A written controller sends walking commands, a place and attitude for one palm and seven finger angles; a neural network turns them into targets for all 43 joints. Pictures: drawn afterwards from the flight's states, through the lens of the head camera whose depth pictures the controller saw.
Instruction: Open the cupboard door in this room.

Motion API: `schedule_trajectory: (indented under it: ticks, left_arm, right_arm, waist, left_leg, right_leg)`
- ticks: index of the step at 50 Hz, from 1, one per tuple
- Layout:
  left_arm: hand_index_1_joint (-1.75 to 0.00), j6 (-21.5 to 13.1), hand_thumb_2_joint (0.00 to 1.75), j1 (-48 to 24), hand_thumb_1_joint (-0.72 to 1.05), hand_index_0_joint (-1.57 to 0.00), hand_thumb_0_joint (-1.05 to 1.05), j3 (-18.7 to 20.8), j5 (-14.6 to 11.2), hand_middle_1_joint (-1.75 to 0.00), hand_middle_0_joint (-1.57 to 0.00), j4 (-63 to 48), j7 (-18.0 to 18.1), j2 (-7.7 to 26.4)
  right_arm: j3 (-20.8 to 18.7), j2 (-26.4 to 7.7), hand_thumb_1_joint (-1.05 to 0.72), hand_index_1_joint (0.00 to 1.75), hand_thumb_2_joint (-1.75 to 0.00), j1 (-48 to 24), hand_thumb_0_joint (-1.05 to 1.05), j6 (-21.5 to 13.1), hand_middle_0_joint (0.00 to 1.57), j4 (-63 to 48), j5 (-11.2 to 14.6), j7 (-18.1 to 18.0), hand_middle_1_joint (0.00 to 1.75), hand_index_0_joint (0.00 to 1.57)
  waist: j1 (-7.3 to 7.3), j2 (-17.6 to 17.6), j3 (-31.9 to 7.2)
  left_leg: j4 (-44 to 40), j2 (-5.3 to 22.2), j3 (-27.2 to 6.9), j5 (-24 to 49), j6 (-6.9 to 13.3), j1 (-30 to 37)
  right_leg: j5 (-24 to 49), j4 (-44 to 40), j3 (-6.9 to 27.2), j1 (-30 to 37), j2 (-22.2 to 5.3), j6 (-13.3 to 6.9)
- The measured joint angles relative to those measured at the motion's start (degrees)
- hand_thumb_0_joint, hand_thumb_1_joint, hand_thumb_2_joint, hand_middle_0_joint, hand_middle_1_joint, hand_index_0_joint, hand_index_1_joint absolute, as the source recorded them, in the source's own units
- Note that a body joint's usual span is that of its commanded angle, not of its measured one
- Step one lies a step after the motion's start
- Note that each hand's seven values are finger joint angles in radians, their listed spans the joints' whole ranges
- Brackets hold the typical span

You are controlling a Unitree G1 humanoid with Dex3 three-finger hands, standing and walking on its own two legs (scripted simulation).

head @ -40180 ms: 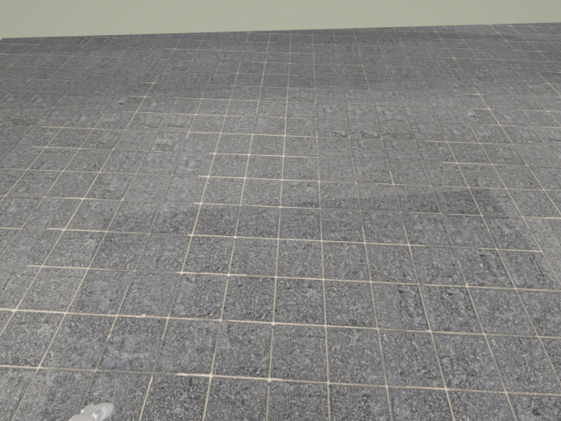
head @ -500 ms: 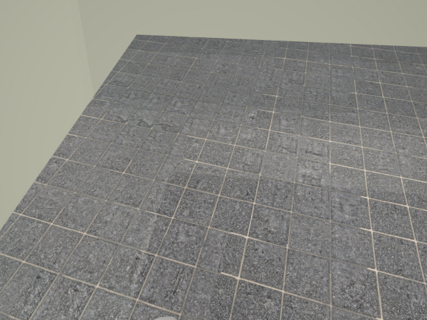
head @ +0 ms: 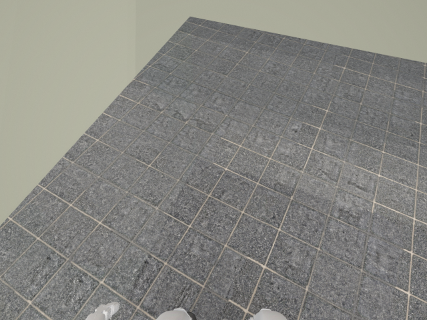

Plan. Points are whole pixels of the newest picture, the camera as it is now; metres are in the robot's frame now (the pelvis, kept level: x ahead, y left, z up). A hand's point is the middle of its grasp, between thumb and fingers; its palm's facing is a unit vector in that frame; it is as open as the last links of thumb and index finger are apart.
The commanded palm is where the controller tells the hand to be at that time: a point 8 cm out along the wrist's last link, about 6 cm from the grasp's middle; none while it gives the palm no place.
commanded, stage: turn to face it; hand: left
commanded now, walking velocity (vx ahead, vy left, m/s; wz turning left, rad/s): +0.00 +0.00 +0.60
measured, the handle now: out of the picture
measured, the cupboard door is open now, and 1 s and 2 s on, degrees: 48 48 48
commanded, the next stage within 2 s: none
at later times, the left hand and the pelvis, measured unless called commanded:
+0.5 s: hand out of the picture +0.04 +0.20 -0.18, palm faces +0.35 -0.90 -0.25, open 7.4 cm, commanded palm none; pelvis +0.05 -0.03 -0.01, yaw +20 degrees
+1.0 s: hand out of the picture +0.02 +0.12 -0.15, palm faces +0.63 -0.75 -0.23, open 7.4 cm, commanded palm none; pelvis +0.08 -0.07 +0.01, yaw +39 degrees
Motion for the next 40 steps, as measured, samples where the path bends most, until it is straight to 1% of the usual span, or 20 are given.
schedule_trajectory:
  ticks: [2,4,5,7,9,11,13,17,18,19,20,22,24,26,30,34,35,36,38,40]
  left_arm:
    - [-0.30,-0.1,0.90,-0.9,0.91,-0.20,0.01,0.0,0.0,-0.30,-0.20,-1.6,0.0,0.3]
    - [-0.30,-0.7,0.90,-0.8,0.91,-0.20,0.01,-0.1,0.2,-0.30,-0.20,-3.2,0.0,0.9]
    - [-0.30,-1.2,0.90,-0.4,0.91,-0.20,0.01,-0.1,0.5,-0.30,-0.20,-4.0,0.1,1.5]
    - [-0.30,-1.1,0.90,-0.4,0.91,-0.20,0.00,-0.5,0.7,-0.30,-0.20,-4.2,0.5,1.0]
    - [-0.30,-0.8,0.90,0.4,0.91,-0.20,0.00,-0.9,0.8,-0.30,-0.20,-4.0,0.7,0.6]
    - [-0.30,-0.5,0.90,1.2,0.91,-0.20,0.00,-1.2,0.8,-0.30,-0.20,-3.7,0.7,0.6]
    - [-0.30,-0.5,0.90,1.9,0.91,-0.20,0.01,-1.4,0.9,-0.30,-0.20,-3.3,0.6,0.8]
    - [-0.30,-0.8,0.90,3.1,0.91,-0.20,0.01,-1.6,0.9,-0.30,-0.21,-2.9,0.2,1.4]
    - [-0.30,-0.8,0.90,3.6,0.91,-0.20,0.01,-1.6,0.7,-0.30,-0.21,-2.8,0.0,1.7]
    - [-0.30,-0.7,0.90,4.3,0.91,-0.20,0.01,-1.5,0.5,-0.30,-0.21,-2.7,-0.1,2.0]
    - [-0.30,-0.3,0.90,4.8,0.91,-0.20,0.01,-1.3,0.2,-0.30,-0.21,-2.6,-0.3,2.3]
    - [-0.30,1.3,0.90,4.5,0.91,-0.20,0.01,-0.9,0.1,-0.30,-0.21,-1.8,0.0,3.6]
    - [-0.30,2.4,0.90,3.8,0.91,-0.20,0.01,-0.5,0.1,-0.30,-0.21,-0.7,0.4,4.4]
    - [-0.30,2.7,0.90,2.7,0.91,-0.20,0.01,-0.1,0.0,-0.30,-0.20,-0.6,0.3,4.7]
    - [-0.30,2.1,0.90,1.3,0.91,-0.20,0.01,0.0,-0.1,-0.30,-0.20,-2.0,-0.3,4.4]
    - [-0.30,0.9,0.90,1.0,0.91,-0.20,0.01,-0.4,-0.3,-0.30,-0.20,-3.6,-0.3,3.7]
    - [-0.30,0.4,0.90,1.5,0.91,-0.20,0.01,-0.6,-0.2,-0.30,-0.20,-4.2,-0.3,3.7]
    - [-0.30,-0.2,0.90,1.6,0.91,-0.20,0.01,-0.6,0.1,-0.30,-0.20,-4.4,-0.1,3.4]
    - [-0.30,-0.6,0.90,1.7,0.91,-0.20,0.01,-1.3,0.4,-0.30,-0.20,-4.5,0.2,2.2]
    - [-0.30,-0.6,0.90,2.4,0.91,-0.20,0.01,-1.8,0.4,-0.30,-0.20,-4.4,0.5,1.2]
  right_arm:
    - [-0.6,-0.5,-0.91,0.30,-0.90,0.3,0.01,0.8,0.20,-0.5,0.0,0.2,0.30,0.20]
    - [-1.2,-0.9,-0.91,0.30,-0.90,1.1,0.01,1.6,0.20,-1.1,0.1,0.4,0.30,0.20]
    - [-1.5,-0.9,-0.91,0.30,-0.90,1.4,0.01,1.9,0.20,-1.4,0.3,0.5,0.30,0.20]
    - [-2.3,-2.2,-0.91,0.30,-0.90,0.9,0.01,2.6,0.20,-1.3,0.4,0.7,0.30,0.20]
    - [-2.8,-3.3,-0.91,0.30,-0.90,0.6,0.01,3.2,0.20,-1.3,0.5,1.0,0.30,0.20]
    - [-2.9,-3.8,-0.91,0.30,-0.90,0.4,0.01,3.3,0.20,-1.4,0.6,1.3,0.30,0.20]
    - [-2.7,-3.9,-0.91,0.30,-0.90,0.2,0.01,3.2,0.19,-1.7,0.8,1.5,0.30,0.20]
    - [-1.9,-4.1,-0.91,0.30,-0.90,-0.8,0.01,2.8,0.19,-2.3,1.1,1.8,0.30,0.20]
    - [-1.7,-4.2,-0.91,0.30,-0.90,-1.1,0.01,2.7,0.19,-2.6,1.1,1.9,0.30,0.20]
    - [-1.5,-4.5,-0.91,0.30,-0.90,-1.2,0.01,2.3,0.19,-3.0,1.0,2.0,0.30,0.20]
    - [-1.5,-4.8,-0.91,0.30,-0.90,-1.4,0.01,1.7,0.19,-3.5,0.8,2.0,0.30,0.20]
    - [-1.2,-4.1,-0.91,0.30,-0.90,-2.1,0.01,0.9,0.19,-3.9,0.7,1.7,0.30,0.20]
    - [-0.8,-3.5,-0.91,0.30,-0.90,-1.9,0.01,0.5,0.19,-4.3,0.6,1.0,0.30,0.20]
    - [-0.6,-3.1,-0.91,0.30,-0.90,-1.6,0.01,0.5,0.20,-4.3,0.4,0.5,0.30,0.20]
    - [-0.3,-2.9,-0.91,0.30,-0.90,-1.2,0.01,0.9,0.20,-3.6,0.2,0.4,0.30,0.20]
    - [-0.7,-3.0,-0.90,0.30,-0.90,-0.8,0.01,1.9,0.20,-3.3,0.4,0.5,0.30,0.20]
    - [-0.9,-2.9,-0.90,0.30,-0.90,-0.4,0.01,2.2,0.20,-3.4,0.5,0.6,0.30,0.20]
    - [-1.2,-3.1,-0.90,0.30,-0.90,-0.6,0.01,2.5,0.20,-3.2,0.8,0.7,0.30,0.20]
    - [-1.9,-3.8,-0.91,0.30,-0.90,-1.3,0.01,3.2,0.20,-2.8,0.8,0.8,0.30,0.20]
    - [-2.3,-4.2,-0.91,0.30,-0.90,-2.0,0.01,3.7,0.20,-2.3,0.8,1.1,0.30,0.20]
  waist:
    - [-0.52,0.9,-0.4]
    - [-0.69,0.8,-1.2]
    - [-0.32,-0.3,-1.8]
    - [-0.43,0.4,-1.0]
    - [-0.75,0.3,-0.5]
    - [-1.15,-0.7,-0.1]
    - [-1.28,-2.0,0.4]
    - [-0.49,-4.0,1.9]
    - [-0.31,-4.2,2.1]
    - [-0.17,-4.3,2.0]
    - [-0.26,-4.0,1.8]
    - [0.10,-4.8,2.3]
    - [0.09,-4.5,2.2]
    - [0.17,-3.7,2.3]
    - [0.45,-1.8,2.5]
    - [0.18,0.2,1.9]
    - [0.21,0.0,1.3]
    - [0.44,0.3,1.2]
    - [0.21,1.1,1.9]
    - [0.04,1.2,2.2]
  left_leg:
    - [0.4,-0.1,-1.8,-0.2,-0.8,-0.3]
    - [2.2,-0.7,-3.2,-1.3,-1.7,-1.4]
    - [5.1,-1.5,-3.0,-5.4,-2.2,-2.7]
    - [16.3,-1.7,-2.7,-14.1,-2.7,-5.8]
    - [27.2,-1.2,-0.8,-15.8,-3.4,-8.2]
    - [31.1,-0.2,1.3,-15.4,-4.3,-8.4]
    - [27.6,0.7,3.0,-15.5,-4.9,-6.4]
    - [13.5,1.2,5.3,-14.4,-4.7,-0.2]
    - [9.2,1.0,5.7,-12.3,-4.4,1.6]
    - [4.6,1.0,6.1,-7.7,-3.8,3.8]
    - [3.4,1.1,5.4,-3.3,-2.0,3.9]
    - [6.9,0.7,4.7,-6.6,-0.5,2.4]
    - [6.8,0.8,3.3,-9.0,-0.7,2.3]
    - [4.8,0.9,1.6,-8.0,-1.5,2.9]
    - [1.3,0.8,-1.2,-5.8,-2.2,4.1]
    - [2.1,0.4,-4.2,-5.9,-3.7,3.7]
    - [3.3,-0.2,-4.7,-6.6,-4.2,2.9]
    - [6.5,-0.5,-4.9,-10.1,-4.1,1.7]
    - [18.4,-1.5,-4.4,-17.7,-3.8,-1.9]
    - [29.9,-1.7,-2.6,-17.8,-4.1,-5.0]
  right_leg:
    - [1.7,-6.4,-0.1,2.2,0.7,-0.1]
    - [4.0,-15.9,-0.5,6.3,0.9,-0.7]
    - [5.9,-18.9,0.0,7.1,0.1,-1.6]
    - [6.9,-16.9,-1.5,7.3,-0.4,-2.0]
    - [6.6,-17.7,-3.1,9.2,-1.4,-1.9]
    - [6.7,-19.4,-4.6,11.1,-2.6,-1.7]
    - [6.6,-20.7,-6.2,12.7,-3.9,-1.6]
    - [4.7,-19.3,-9.5,13.8,-6.0,-0.8]
    - [3.7,-17.9,-10.2,13.6,-6.6,-0.5]
    - [2.3,-15.4,-10.8,12.8,-7.0,-0.1]
    - [0.9,-10.9,-10.6,10.9,-7.2,0.4]
    - [-5.6,0.5,-6.0,6.0,-6.0,0.9]
    - [-6.9,8.1,-3.1,1.9,-3.9,1.1]
    - [-4.9,10.2,-1.6,-0.4,-2.5,1.2]
    - [-1.9,3.0,-0.3,-0.4,-0.9,1.0]
    - [3.1,-10.8,-0.7,4.8,1.0,0.5]
    - [5.4,-16.2,-0.9,7.1,0.9,0.1]
    - [6.2,-16.9,-1.2,7.3,0.8,-1.1]
    - [5.7,-15.3,-2.9,7.7,0.1,-3.1]
    - [5.9,-16.6,-4.3,9.2,-0.9,-3.8]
